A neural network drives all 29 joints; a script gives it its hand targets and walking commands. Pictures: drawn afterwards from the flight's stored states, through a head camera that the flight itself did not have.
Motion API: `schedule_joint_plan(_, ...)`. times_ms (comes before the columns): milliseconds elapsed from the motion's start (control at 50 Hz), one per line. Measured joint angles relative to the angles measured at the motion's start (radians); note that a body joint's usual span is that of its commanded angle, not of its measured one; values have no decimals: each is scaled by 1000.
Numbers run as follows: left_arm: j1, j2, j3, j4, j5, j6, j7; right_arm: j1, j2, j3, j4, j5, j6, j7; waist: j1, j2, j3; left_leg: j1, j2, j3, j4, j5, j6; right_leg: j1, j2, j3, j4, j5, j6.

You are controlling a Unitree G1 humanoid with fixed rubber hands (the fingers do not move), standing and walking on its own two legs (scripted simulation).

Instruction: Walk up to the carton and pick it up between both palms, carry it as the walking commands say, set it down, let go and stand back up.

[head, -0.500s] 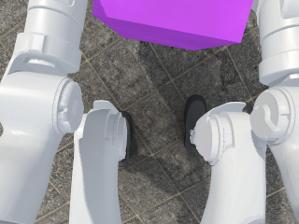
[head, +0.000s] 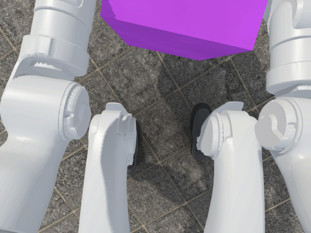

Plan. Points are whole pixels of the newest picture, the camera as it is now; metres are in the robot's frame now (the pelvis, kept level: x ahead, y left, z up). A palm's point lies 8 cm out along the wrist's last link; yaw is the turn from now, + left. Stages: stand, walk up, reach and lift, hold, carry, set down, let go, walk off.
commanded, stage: reach and lift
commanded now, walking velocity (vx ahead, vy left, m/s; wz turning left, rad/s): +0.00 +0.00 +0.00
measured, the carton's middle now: out of the picture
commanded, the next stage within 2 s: none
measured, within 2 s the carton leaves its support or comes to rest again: neither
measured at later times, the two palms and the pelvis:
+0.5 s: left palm out of the picture +0.58 +0.11 -0.01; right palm out of the picture +0.54 -0.18 -0.04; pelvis -0.01 +0.00 +0.04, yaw +1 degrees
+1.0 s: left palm out of the picture +0.55 +0.12 +0.05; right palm out of the picture +0.52 -0.18 +0.02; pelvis -0.02 +0.00 +0.10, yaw +2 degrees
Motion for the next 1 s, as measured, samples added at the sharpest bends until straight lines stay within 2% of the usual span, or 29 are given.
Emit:
schedule_joint_plan(440,0,-38,44,-16,45,49,0,56,26,-67,-86,-55,64,25,0,2,0,130,-8,-4,-133,48,0,143,0,0,-130,31,6)
schedule_joint_plan(1000,83,-79,52,-43,66,68,3,140,47,-75,-135,-92,109,45,0,11,-1,348,-17,-13,-327,99,0,372,6,0,-316,62,11)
